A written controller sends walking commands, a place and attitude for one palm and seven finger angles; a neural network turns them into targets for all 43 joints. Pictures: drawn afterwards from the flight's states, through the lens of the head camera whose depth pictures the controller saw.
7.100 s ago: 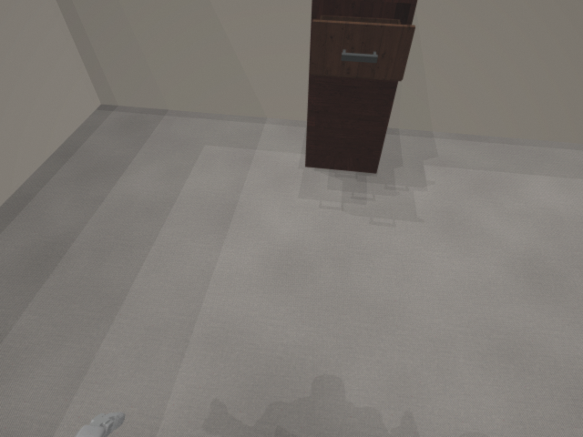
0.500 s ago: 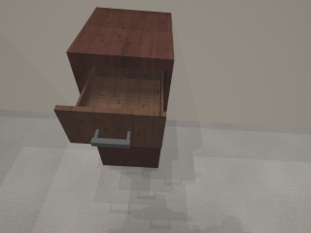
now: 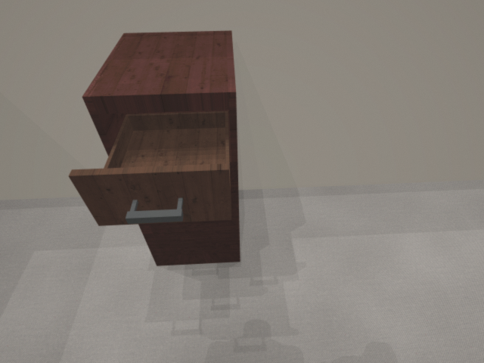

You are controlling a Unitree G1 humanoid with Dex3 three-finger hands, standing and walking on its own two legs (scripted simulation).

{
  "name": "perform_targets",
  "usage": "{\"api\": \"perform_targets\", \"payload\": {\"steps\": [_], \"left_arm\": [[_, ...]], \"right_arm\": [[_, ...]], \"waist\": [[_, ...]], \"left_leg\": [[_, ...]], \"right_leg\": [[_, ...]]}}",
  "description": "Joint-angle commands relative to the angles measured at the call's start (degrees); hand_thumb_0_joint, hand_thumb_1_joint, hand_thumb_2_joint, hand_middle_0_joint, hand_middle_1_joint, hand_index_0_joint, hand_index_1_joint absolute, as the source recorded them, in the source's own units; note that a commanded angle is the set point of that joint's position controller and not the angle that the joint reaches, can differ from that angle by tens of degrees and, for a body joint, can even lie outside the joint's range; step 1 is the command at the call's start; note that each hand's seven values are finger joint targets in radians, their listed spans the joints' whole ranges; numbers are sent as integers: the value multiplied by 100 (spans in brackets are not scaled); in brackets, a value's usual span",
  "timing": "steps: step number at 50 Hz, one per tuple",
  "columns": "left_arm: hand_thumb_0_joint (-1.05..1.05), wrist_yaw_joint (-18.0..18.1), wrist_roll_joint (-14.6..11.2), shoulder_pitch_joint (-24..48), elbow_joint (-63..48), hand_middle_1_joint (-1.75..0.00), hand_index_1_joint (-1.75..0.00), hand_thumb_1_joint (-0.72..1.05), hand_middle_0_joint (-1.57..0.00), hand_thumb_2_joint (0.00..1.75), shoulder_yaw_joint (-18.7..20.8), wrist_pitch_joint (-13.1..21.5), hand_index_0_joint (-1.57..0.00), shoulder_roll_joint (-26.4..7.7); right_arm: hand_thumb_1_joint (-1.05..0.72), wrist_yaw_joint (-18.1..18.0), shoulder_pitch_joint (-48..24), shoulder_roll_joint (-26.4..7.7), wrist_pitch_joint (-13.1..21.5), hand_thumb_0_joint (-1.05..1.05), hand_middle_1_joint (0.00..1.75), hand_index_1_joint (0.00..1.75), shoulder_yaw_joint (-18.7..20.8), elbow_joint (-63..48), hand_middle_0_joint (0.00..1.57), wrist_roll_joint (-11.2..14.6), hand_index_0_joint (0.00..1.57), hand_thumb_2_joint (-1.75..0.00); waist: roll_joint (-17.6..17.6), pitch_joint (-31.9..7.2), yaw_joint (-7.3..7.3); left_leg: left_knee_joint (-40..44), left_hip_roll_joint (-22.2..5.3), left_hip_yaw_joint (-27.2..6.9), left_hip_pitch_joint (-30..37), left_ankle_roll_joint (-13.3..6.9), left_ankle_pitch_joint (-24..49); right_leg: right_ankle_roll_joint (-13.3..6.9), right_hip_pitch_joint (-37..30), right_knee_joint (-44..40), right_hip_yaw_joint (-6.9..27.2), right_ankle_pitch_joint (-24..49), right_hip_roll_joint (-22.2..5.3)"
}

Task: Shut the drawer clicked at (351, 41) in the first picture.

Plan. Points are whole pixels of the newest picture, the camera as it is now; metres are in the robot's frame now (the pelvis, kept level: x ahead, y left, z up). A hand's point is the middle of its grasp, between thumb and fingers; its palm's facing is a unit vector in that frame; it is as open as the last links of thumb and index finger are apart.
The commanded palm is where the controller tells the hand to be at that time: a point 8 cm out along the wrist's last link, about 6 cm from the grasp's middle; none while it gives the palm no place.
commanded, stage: come to a stop and stand still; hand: left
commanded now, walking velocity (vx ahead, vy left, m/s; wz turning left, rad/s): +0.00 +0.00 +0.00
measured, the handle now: (156, 209) +0.45 +0.22 -0.05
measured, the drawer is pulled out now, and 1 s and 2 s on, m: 0.23 0.23 0.23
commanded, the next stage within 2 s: look again from close up in 0.22 s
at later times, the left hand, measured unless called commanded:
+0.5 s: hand out of the picture +0.00 +0.20 -0.18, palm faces +0.02 -0.98 -0.18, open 7.4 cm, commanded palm none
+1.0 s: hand out of the picture +0.03 +0.22 -0.18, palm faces +0.01 -0.98 -0.17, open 7.4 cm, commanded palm none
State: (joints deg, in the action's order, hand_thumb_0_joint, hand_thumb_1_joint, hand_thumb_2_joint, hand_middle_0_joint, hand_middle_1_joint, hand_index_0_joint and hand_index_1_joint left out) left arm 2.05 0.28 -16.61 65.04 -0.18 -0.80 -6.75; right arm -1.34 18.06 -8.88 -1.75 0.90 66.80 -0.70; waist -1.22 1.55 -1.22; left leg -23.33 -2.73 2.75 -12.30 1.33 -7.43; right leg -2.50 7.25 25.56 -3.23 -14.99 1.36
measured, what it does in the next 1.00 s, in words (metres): shifts its weight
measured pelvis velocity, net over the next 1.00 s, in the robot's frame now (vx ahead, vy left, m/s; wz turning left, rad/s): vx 0.04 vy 0.06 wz -0.01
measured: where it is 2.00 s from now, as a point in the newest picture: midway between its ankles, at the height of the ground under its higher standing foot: outside the picture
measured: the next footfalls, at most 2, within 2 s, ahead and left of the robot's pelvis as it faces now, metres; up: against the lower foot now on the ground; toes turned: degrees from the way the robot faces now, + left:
right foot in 1.68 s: +0.16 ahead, -0.11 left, +0.00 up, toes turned +3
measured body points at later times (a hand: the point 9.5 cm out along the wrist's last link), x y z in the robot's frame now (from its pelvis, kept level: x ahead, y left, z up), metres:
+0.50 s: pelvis +0.01 +0.04 -0.01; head +0.02 +0.03 +0.44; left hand +0.00 +0.25 -0.17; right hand +0.00 -0.17 -0.17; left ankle +0.06 +0.14 -0.74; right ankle -0.01 -0.09 -0.74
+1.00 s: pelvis +0.04 +0.06 +0.00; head +0.04 +0.07 +0.45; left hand +0.03 +0.28 -0.17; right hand +0.06 -0.17 -0.16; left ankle +0.06 +0.14 -0.74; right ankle -0.01 -0.09 -0.74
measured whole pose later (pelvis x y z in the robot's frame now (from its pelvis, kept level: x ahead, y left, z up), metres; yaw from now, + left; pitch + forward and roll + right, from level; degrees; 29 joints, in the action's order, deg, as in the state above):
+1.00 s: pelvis +0.04 +0.06 +0.00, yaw -1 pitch -1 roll +0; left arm 1.9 0.7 -18.0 62.4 -0.9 0.3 -8.9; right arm -1.3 14.4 -9.7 1.2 -0.6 62.5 -0.6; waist 1.0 1.4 0.2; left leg -26.9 2.2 4.3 -13.5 -3.6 -12.5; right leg 2.4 7.6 26.7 -0.8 -17.9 -3.2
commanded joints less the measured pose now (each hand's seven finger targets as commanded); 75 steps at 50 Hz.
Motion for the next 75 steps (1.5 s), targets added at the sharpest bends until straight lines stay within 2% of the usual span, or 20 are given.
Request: {"api": "perform_targets", "payload": {"steps": [1, 15, 16, 17, 19, 21, 26, 29, 46, 53, 57, 61, 64, 66, 68, 71, 72, 73, 74, 75], "left_arm": [[0, 42, 14, -223, -215, -30, -30, 90, -20, 90, 177, 63, -20, -751], [0, 29, 5, -548, -111, -30, -30, 90, -20, 90, 150, 105, -20, -460], [0, 218, 116, -915, -61, -30, -30, 90, -20, 90, 61, 306, -20, -580], [0, 167, 96, -522, -368, -30, -30, 90, -20, 90, 107, 367, -20, -923], [0, 131, 88, -195, -572, -30, -30, 90, -20, 90, 145, 384, -20, -887], [0, 129, 67, -246, -609, -30, -30, 90, -20, 90, 148, 382, -20, -736], [0, 91, 78, -658, -536, -30, -30, 90, -20, 90, 88, 238, -20, -462], [0, 76, 73, -639, -541, -30, -30, 90, -20, 90, 76, 220, -20, -488], [0, 46, 65, -569, -458, -30, -30, 90, -20, 90, 49, 207, -20, -793], [0, -33, 150, -673, -381, -30, -30, 90, -20, 90, 41, 128, -20, -688], [0, -80, 177, -791, -412, -30, -30, 90, -20, 90, 69, 131, -20, -671], [0, -85, 150, -1067, -387, -30, -30, 90, -20, 90, 131, 207, -20, -727], [0, -21, 138, -1370, -300, -30, -30, 90, -20, 90, 238, 243, -20, -1029], [0, 17, 178, -1594, -247, -30, -30, 90, -20, 90, 224, 287, -20, -927], [0, 42, 215, -1580, -181, -30, -30, 90, -20, 90, 217, 311, -20, -890], [0, 39, 98, -1088, -259, -30, -30, 90, -20, 90, 147, 290, -20, -831], [0, 28, 39, -1067, -321, -30, -30, 90, -20, 90, 121, 290, -20, -692], [0, 48, -35, -1117, -399, -30, -30, 90, -20, 90, 54, 305, -20, -456], [0, 83, -23, -1092, -432, -30, -30, 90, -20, 90, 75, 269, -20, -535], [0, 113, 19, -938, -440, -30, -30, 90, -20, 90, 86, 218, -20, -513]], "right_arm": [[-90, -10, 329, -268, 51, 0, 30, 30, 41, -97, 20, -28, 20, -90], [-90, -86, 592, -165, 190, 0, 30, 30, 48, -82, 20, 2, 20, -90], [-90, -1, -302, -332, 304, 0, 30, 30, -19, -539, 20, -15, 20, -90], [-90, 52, 211, -36, 232, 0, 30, 30, -5, -682, 20, -9, 20, -90], [-90, 102, 616, -75, 226, 0, 30, 30, 9, -585, 20, -48, 20, -90], [-90, 95, 720, -144, 304, 0, 30, 30, -36, -655, 20, -33, 20, -90], [-90, 24, 356, -462, 352, 0, 30, 30, -31, -812, 20, -28, 20, -90], [-90, 17, 296, -528, 359, 0, 30, 30, -37, -783, 20, -17, 20, -90], [-90, -5, -46, -722, 404, 0, 30, 30, -51, -616, 20, 12, 20, -90], [-90, 13, -65, -873, 284, 0, 30, 30, 64, -586, 20, -26, 20, -90], [-90, -5, -25, -907, 262, 0, 30, 30, 136, -652, 20, -43, 20, -90], [-90, 2, -123, -706, 321, 0, 30, 30, 128, -765, 20, -37, 20, -90], [-90, 41, -366, -351, 361, 0, 30, 30, 48, -937, 20, -50, 20, -90], [-90, 66, -717, -315, 357, 0, 30, 30, 73, -1071, 20, -68, 20, -90], [-90, 87, -786, -191, 373, 0, 30, 30, 48, -1096, 20, -43, 20, -90], [-90, 41, 269, -139, 415, 0, 30, 30, 3, -633, 20, -47, 20, -90], [-90, -35, 834, -530, 450, 0, 30, 30, 60, -444, 20, -73, 20, -90], [-90, -110, 1162, -873, 463, 0, 30, 30, 88, -388, 20, -55, 20, -90], [-90, -128, 941, -898, 394, 0, 30, 30, 61, -419, 20, 4, 20, -90], [-90, -112, 481, -836, 392, 0, 30, 30, 34, -540, 20, 11, 20, -90]], "waist": [[176, 867, 32], [84, 394, 127], [-28, 702, 430], [70, 207, -103], [92, -56, -255], [121, -280, -190], [-243, 378, 121], [264, 497, 137], [40, -83, 131], [-243, 447, 85], [-234, 495, 130], [276, 207, 236], [1523, 190, 334], [1304, 454, 462], [842, 521, 385], [444, 40, -181], [-334, -348, -338], [-1367, -699, -293], [-1050, -808, -133], [-897, -487, -26]], "left_leg": [[125, -172, -277, 105, -101, -842], [376, -335, -536, -73, -188, -652], [-1041, -189, -233, -705, -8, -482], [-1231, -76, -258, -452, -72, -1090], [-1139, -25, -197, -274, -110, -788], [-684, -105, -360, -94, -224, -268], [187, -472, -1031, -824, -524, -641], [332, -393, -1023, -778, -520, -778], [153, -316, -619, 278, -463, 742], [892, -622, -1340, -192, -703, -1994], [868, -737, -1665, -440, -902, -2326], [-71, -329, -974, -887, -731, -1238], [-1684, 309, 148, -1877, -445, -1408], [-2610, 194, 177, -2435, -447, -2156], [-2325, 95, 239, -2334, -476, -2192], [-502, 334, 420, 10, -481, -243], [-337, -463, -645, 1069, -787, 1453], [-18, -1697, -2024, 1666, -1511, 3856], [133, -2029, -1992, 1470, -1833, 4299], [150, -1917, -1607, 730, -1771, 4004]], "right_leg": [[-14, 1512, -1369, 969, -1714, -846], [38, 897, -843, 705, -559, -643], [109, 902, -936, 1181, 1294, -1029], [-215, 1113, -1143, 1424, -173, -1427], [-392, 1203, -951, 1122, -874, -1154], [-265, 850, -336, 675, -214, -813], [-27, 625, 140, 319, -355, -393], [9, 626, 57, 361, -210, -462], [170, 386, -236, 447, 578, -692], [145, 875, 214, -16, -791, -442], [85, 991, 344, -35, -896, -413], [-39, 279, -239, 345, -659, -714], [-486, -496, -797, 1262, 321, -1636], [-855, -686, -794, 1393, 1847, -1895], [-934, -780, -477, 999, 2898, -1779], [-354, 136, 891, 91, 3596, -1083], [-18, 994, 1778, -139, 2482, -681], [259, 1730, 2812, -316, -858, -239], [192, 1651, 3168, 129, -2107, -321], [158, 1393, 3083, 270, -2138, -451]]}}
